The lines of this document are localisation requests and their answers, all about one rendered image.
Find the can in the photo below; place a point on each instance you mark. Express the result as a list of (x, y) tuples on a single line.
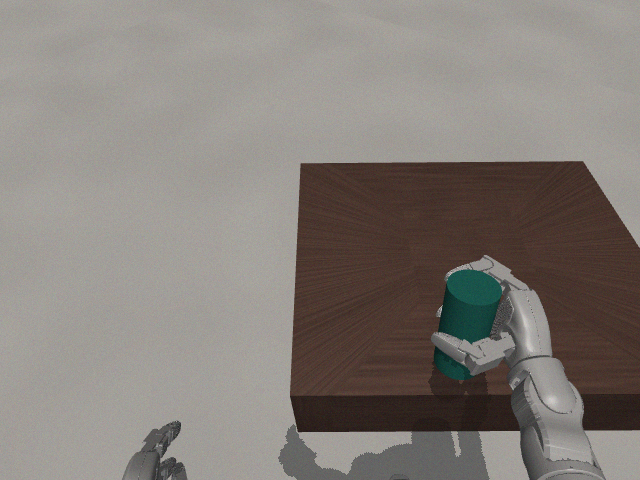
[(469, 308)]

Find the right robot arm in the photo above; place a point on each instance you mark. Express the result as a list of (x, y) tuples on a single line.
[(549, 410)]

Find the right robot hand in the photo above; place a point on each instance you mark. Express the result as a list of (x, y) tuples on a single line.
[(520, 328)]

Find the left robot hand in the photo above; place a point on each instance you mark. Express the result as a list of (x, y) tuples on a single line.
[(145, 465)]

